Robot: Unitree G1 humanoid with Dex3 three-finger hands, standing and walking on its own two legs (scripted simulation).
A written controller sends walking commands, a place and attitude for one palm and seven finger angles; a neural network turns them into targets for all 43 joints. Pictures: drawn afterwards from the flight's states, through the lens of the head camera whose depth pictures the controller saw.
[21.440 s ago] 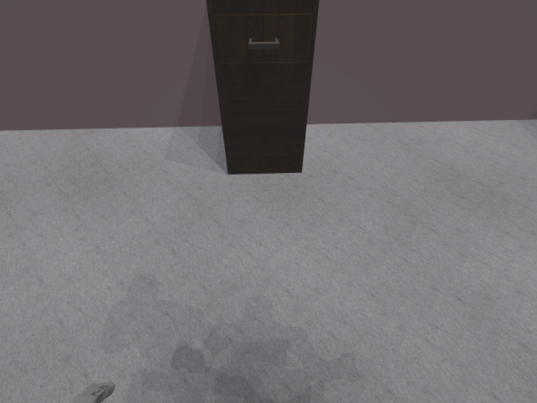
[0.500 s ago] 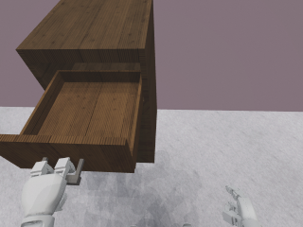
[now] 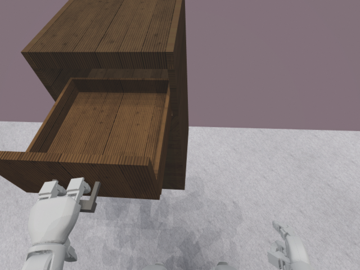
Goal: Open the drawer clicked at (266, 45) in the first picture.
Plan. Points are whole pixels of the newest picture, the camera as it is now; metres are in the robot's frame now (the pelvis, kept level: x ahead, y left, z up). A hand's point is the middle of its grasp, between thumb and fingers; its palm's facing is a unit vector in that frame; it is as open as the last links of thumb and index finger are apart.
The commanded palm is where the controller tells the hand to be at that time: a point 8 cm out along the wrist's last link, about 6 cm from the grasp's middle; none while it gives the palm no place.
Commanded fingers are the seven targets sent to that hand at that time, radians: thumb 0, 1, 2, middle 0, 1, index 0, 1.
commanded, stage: lift the hand off the handle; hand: left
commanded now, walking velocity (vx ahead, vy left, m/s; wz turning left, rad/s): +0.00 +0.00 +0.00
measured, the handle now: (71, 195) +0.26 +0.28 +0.01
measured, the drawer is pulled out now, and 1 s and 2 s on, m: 0.30 0.30 0.30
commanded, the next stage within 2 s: draw the hand back to the body in 1.36 s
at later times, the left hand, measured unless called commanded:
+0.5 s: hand (52, 209) +0.22 +0.29 +0.04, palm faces +0.02 -0.03 -1.00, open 13.5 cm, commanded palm +0.19 +0.29 +0.10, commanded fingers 0.00 -0.50 0.30 -0.30 -1.20 -0.30 -1.20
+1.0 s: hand (28, 194) +0.22 +0.29 +0.12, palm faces +0.08 -0.04 -1.00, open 13.8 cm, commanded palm +0.19 +0.28 +0.18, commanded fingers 0.00 -0.50 0.30 -0.30 -1.20 -0.30 -1.20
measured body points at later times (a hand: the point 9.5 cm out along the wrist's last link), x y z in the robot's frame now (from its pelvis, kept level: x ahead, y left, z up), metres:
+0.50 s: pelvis +0.01 +0.01 +0.02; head +0.04 -0.02 +0.47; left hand +0.21 +0.29 +0.10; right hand +0.21 -0.22 -0.08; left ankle -0.01 +0.13 -0.68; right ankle +0.03 -0.09 -0.68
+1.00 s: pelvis +0.02 +0.02 +0.05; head +0.03 -0.01 +0.49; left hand +0.21 +0.29 +0.18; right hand +0.24 -0.18 -0.05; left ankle -0.01 +0.13 -0.68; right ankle +0.03 -0.09 -0.68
